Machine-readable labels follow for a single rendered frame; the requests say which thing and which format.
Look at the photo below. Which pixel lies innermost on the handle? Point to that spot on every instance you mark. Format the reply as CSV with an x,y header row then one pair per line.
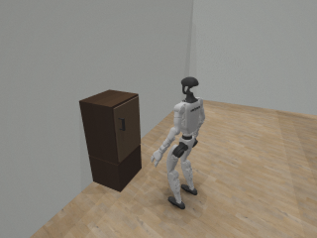
x,y
123,124

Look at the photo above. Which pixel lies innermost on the left robot upper arm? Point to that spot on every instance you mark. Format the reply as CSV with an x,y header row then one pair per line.
x,y
178,111

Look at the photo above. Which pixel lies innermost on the robot shin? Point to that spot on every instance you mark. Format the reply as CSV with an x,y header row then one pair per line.
x,y
188,174
175,186

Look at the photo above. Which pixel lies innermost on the robot left hand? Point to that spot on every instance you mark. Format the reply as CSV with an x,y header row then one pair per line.
x,y
158,156

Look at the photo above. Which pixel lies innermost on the cupboard door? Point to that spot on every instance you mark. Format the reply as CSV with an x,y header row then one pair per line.
x,y
130,139

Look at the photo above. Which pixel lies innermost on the left robot forearm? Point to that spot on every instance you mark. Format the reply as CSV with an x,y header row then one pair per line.
x,y
166,143

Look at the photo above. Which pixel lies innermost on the left robot shin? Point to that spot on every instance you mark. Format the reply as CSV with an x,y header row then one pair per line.
x,y
175,186

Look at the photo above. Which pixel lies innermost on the right robot shin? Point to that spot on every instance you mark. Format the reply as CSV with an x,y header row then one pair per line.
x,y
188,174

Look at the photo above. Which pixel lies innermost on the right robot forearm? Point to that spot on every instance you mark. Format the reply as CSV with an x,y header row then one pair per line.
x,y
199,125

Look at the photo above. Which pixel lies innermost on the right robot upper arm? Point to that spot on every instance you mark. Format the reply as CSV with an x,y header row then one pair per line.
x,y
201,112

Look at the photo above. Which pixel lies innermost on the robot right hand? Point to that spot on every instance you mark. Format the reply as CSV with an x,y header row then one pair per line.
x,y
195,134

